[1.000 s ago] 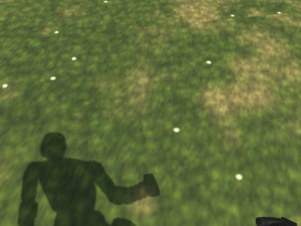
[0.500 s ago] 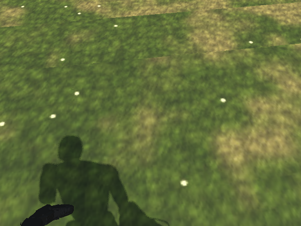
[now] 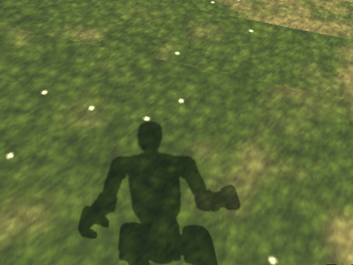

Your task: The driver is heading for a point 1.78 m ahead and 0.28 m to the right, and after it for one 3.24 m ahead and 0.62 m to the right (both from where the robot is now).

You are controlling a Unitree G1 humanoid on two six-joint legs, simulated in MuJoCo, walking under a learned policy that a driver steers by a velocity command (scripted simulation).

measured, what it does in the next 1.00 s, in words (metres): steps on the spot: right foot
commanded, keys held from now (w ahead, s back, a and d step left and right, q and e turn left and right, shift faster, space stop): no key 0.78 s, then w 0.22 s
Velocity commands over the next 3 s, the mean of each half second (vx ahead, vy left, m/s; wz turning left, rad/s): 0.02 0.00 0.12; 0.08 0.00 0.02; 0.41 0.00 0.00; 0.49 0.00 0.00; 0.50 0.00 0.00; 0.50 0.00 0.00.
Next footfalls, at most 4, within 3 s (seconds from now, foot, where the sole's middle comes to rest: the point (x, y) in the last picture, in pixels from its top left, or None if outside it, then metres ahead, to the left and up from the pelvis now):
0.28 right None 0.06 -0.14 -0.77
1.50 right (214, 248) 0.49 -0.12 -0.77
2.04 left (153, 172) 0.80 0.12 -0.77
2.56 right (205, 112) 1.14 -0.10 -0.77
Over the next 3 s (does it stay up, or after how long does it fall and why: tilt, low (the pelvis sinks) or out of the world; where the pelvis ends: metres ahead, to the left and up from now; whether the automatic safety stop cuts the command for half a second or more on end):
stays up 1.19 -0.02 0.01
